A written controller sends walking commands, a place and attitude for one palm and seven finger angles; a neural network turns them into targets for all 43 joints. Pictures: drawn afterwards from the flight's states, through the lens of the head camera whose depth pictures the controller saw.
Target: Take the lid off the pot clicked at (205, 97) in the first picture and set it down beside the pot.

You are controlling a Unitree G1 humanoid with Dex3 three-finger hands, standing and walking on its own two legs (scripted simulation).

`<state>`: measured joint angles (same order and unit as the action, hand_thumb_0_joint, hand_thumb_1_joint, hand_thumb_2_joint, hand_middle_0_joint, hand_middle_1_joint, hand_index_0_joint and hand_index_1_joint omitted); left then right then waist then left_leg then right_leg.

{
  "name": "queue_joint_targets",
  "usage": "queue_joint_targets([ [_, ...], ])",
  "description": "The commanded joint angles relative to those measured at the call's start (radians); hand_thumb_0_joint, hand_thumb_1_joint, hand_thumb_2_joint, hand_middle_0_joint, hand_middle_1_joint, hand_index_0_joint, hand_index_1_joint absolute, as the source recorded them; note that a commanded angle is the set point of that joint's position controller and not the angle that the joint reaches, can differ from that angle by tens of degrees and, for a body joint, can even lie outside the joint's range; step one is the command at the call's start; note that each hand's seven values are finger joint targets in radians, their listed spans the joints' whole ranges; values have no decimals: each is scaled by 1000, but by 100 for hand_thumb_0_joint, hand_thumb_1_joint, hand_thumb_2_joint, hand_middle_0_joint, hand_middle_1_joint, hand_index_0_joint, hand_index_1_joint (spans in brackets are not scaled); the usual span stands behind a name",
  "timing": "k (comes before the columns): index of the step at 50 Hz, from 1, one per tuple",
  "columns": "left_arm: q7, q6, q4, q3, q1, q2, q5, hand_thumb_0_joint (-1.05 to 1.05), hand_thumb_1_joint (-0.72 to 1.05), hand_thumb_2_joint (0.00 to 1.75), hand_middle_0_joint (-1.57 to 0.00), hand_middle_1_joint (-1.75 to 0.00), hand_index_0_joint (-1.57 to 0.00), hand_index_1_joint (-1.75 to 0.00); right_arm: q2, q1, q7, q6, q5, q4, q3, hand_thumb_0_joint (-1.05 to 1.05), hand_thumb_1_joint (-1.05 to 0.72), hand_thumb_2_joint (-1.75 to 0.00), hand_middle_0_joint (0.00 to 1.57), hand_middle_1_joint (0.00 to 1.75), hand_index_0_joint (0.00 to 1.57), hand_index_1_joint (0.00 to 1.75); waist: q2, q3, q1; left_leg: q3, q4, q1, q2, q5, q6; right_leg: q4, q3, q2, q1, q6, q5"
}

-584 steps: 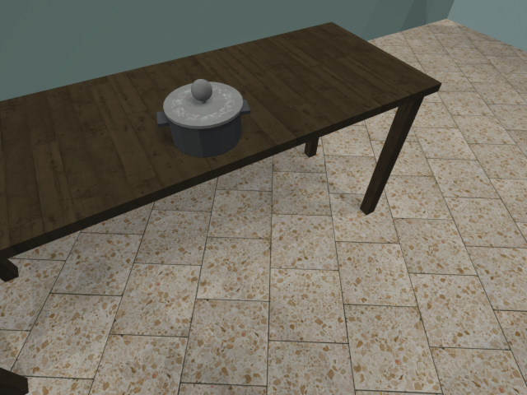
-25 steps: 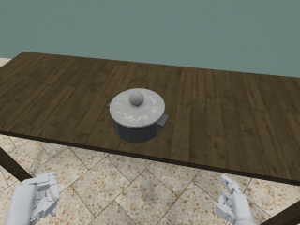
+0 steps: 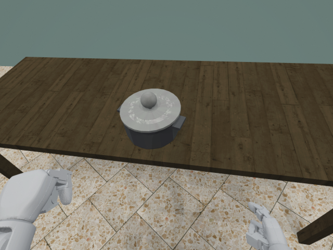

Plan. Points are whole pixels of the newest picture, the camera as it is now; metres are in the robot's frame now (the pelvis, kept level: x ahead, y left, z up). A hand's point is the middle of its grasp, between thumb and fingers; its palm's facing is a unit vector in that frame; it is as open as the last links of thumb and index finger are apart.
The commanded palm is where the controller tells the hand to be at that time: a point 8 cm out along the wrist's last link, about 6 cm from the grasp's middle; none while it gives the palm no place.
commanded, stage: reach forward and open the fingers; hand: left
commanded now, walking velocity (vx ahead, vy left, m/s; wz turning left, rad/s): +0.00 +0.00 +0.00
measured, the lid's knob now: (148, 99) +0.51 +0.13 +0.07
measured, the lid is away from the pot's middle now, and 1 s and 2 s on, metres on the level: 0.00 0.00 0.00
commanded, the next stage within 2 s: move the open hand above the knob in 0.88 s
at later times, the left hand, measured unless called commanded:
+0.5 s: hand (54, 178) +0.21 +0.25 +0.12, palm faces -0.22 -0.05 -0.97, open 7.1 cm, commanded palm +0.21 +0.26 +0.19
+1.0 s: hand (47, 139) +0.27 +0.27 +0.18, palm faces -0.08 -0.05 -1.00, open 10.5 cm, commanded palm +0.25 +0.26 +0.22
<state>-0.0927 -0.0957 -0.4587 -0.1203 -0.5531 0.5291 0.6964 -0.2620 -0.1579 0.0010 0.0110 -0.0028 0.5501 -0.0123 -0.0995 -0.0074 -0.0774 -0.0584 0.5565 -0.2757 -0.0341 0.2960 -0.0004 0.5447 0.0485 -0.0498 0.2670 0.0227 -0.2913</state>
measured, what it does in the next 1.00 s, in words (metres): stands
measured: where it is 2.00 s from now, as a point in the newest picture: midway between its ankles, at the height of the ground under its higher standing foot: outside the picture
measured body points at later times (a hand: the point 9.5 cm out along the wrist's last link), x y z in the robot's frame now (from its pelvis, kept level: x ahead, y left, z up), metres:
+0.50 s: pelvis -0.01 -0.01 +0.01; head +0.00 -0.06 +0.46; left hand +0.22 +0.25 +0.18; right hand +0.20 -0.23 -0.09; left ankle +0.00 +0.12 -0.73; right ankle +0.00 -0.13 -0.73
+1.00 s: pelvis -0.02 +0.01 +0.01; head -0.02 -0.03 +0.46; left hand +0.27 +0.27 +0.23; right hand +0.19 -0.20 -0.09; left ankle +0.00 +0.12 -0.73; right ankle +0.00 -0.13 -0.73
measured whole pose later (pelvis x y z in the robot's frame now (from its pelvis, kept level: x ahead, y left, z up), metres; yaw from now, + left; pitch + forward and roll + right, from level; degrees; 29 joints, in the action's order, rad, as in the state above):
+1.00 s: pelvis -0.02 +0.01 +0.01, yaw +2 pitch -1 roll +0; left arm 0.34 -0.04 -0.10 -0.07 0.15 0.68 0.72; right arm -0.28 -0.14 -0.02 0.06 0.06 0.54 -0.02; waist -0.12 0.01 -0.05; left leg -0.04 0.43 -0.22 0.01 0.19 0.02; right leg 0.42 0.07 -0.08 0.20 0.04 -0.20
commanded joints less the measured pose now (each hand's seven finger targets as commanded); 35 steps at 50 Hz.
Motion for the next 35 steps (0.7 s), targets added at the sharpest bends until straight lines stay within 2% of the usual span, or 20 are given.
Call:
queue_joint_targets([
  [1, 35, 3, -172, -169, 150, 294, 127, 0, 52, 108, -115, -107, -115, -107, -101, 199, 17, -27, 18, -185, 31, 0, -90, -90, 20, 30, 20, 30, 28, -208, -10, 45, -83, 75, 18, -222, 25, -85, -13, 38, -57, -36, 140],
  [2, 68, 7, -134, -140, 174, 284, 124, 0, 48, 110, -114, -104, -114, -104, -101, 175, 23, -24, 20, -174, 32, 0, -90, -90, 20, 30, 20, 30, 33, -212, 0, 45, -85, 77, 22, -230, 30, -91, 0, 30, -55, -29, 146],
  [6, 202, 26, 9, -104, 226, 271, 60, 0, 35, 118, -110, -90, -110, -90, -110, 183, 34, -21, 47, -160, 36, 0, -90, -90, 20, 30, 20, 30, 120, -76, 28, 42, -99, 58, 36, -202, 41, -143, -2, 35, -16, -10, 178],
  [7, 231, 41, 10, -93, 287, 289, 50, 0, 32, 120, -109, -86, -109, -86, -116, 160, 39, -21, 42, -155, 36, 0, -90, -90, 20, 30, 20, 30, 126, -86, 35, 35, -105, 56, 43, -213, 45, -144, 10, 28, -30, -2, 188],
  [10, 285, 88, -41, -191, 396, 436, 47, 0, 22, 124, -105, -76, -105, -76, -117, 165, 56, -34, 32, -158, 34, 0, -90, -90, 20, 30, 20, 30, 94, -163, 16, 48, -112, 103, 55, -256, 54, -150, 1, 22, -87, 2, 240],
  [11, 297, 101, -80, -232, 400, 480, 50, 0, 19, 125, -104, -72, -104, -72, -111, 190, 54, -47, 32, -170, 31, 0, -90, -90, 20, 30, 20, 30, 52, -196, 7, 48, -101, 131, 53, -284, 54, -148, -12, 25, -109, -4, 275],
  [12, 315, 118, -58, -215, 425, 467, 51, 0, 16, 126, -102, -68, -102, -68, -102, 166, 58, -46, 25, -160, 26, 0, -90, -90, 20, 30, 20, 30, 48, -215, 11, 47, -105, 133, 60, -308, 54, -145, 2, 18, -124, 0, 286],
  [13, 324, 135, -28, -239, 419, 482, 49, 0, 13, 127, -101, -65, -101, -65, -104, 148, 57, -44, 25, -152, 29, 0, -90, -90, 20, 30, 20, 30, 31, -197, 8, 46, -109, 142, 60, -323, 52, -156, 3, 20, -120, -1, 298],
  [16, 344, 141, 128, -220, 371, 399, 21, 0, 5, 128, -97, -54, -97, -54, -109, 142, 40, -31, 42, -145, 36, 0, -90, -90, 20, 30, 20, 30, 66, -75, 17, 41, -116, 111, 53, -297, 42, -188, 13, 37, -64, -7, 277],
  [19, 357, 148, 116, -150, 470, 351, -10, 0, -4, 130, -93, -44, -93, -44, -125, 148, 30, -14, 45, -156, 44, 0, -90, -90, 20, 30, 20, 30, 71, -85, 27, 36, -149, 104, 59, -244, 38, -199, 25, 28, -68, 0, 225],
  [21, 354, 158, 12, -131, 509, 345, -5, 0, -10, 132, -90, -36, -90, -36, -113, 184, 20, -38, 46, -187, 43, 0, -90, -90, 20, 30, 20, 30, 39, -138, 18, 40, -137, 149, 61, -267, 43, -192, 12, 36, -81, -7, 243],
  [22, 355, 168, -17, -126, 561, 372, 2, 0, -12, 133, -89, -33, -89, -33, -114, 160, 25, -36, 37, -178, 43, 0, -90, -90, 20, 30, 20, 30, 41, -204, 20, 38, -153, 160, 66, -260, 45, -192, 17, 26, -115, -1, 222],
  [24, 343, 180, -29, -170, 623, 437, 25, 0, -18, 134, -86, -26, -86, -26, -118, 161, 31, -37, 32, -163, 44, 0, -90, -90, 20, 30, 20, 30, 15, -215, 14, 51, -168, 170, 64, -262, 43, -197, 17, 27, -126, -7, 211],
  [26, 325, 171, 44, -266, 645, 532, 58, 0, -24, 136, -83, -19, -83, -19, -121, 161, 30, -40, 35, -153, 40, 0, -90, -90, 20, 30, 20, 30, 34, -182, 4, 58, -167, 154, 57, -243, 41, -199, 12, 40, -119, -17, 179],
  [30, 323, 141, 183, -203, 711, 445, 42, 0, -33, 138, -79, -8, -79, -8, -125, 142, 24, -11, 47, -140, 40, 0, -90, -90, 20, 30, 20, 30, 31, -136, 10, 51, -191, 124, 58, -238, 31, -198, 30, 35, -103, -21, 170],
  [31, 330, 131, 153, -172, 691, 398, 30, 0, -33, 138, -79, -8, -79, -8, -121, 166, 9, -18, 54, -164, 41, 0, -90, -90, 20, 30, 20, 30, 32, -143, 8, 53, -175, 145, 59, -268, 32, -185, 26, 44, -99, -26, 203],
  [32, 345, 131, 112, -94, 733, 344, 14, 0, -33, 138, -79, -8, -79, -8, -121, 171, 4, -17, 50, -165, 40, 0, -90, -90, 20, 30, 20, 30, -1, -177, 20, 47, -194, 155, 60, -259, 29, -187, 35, 34, -104, -20, 187],
  [33, 353, 126, 107, -65, 691, 311, 0, 0, -33, 139, -79, -8, -79, -8, -120, 161, -1, -20, 50, -176, 47, 0, -90, -90, 20, 30, 20, 30, 26, -185, 14, 50, -189, 167, 59, -268, 32, -183, 34, 38, -106, -19, 198],
  [34, 365, 114, 94, -12, 696, 274, -4, 0, -33, 139, -80, -8, -80, -8, -122, 176, -6, -19, 51, -179, 46, 0, -90, -90, 20, 30, 20, 30, 24, -171, 25, 55, -199, 160, 58, -245, 30, -189, 34, 39, -90, -16, 181],
  [35, 375, 107, 80, -7, 706, 284, 4, 0, -33, 140, -80, -8, -80, -8, -124, 177, -7, -18, 50, -180, 48, 0, -90, -90, 20, 30, 20, 30, 33, -172, 23, 58, -205, 159, 57, -227, 31, -190, 34, 41, -91, -16, 163],
])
